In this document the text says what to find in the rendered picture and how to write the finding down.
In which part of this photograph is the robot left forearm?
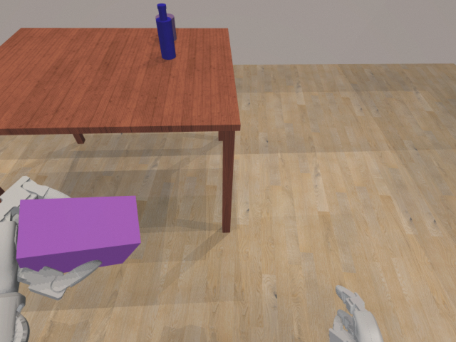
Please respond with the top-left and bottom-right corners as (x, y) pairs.
(0, 292), (30, 342)

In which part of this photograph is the robot left hand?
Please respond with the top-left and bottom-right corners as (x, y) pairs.
(0, 176), (102, 301)

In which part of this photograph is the table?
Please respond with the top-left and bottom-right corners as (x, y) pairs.
(0, 28), (241, 233)

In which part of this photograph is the sponge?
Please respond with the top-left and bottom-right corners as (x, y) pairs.
(16, 196), (141, 273)

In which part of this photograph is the robot right hand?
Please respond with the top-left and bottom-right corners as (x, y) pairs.
(329, 285), (384, 342)

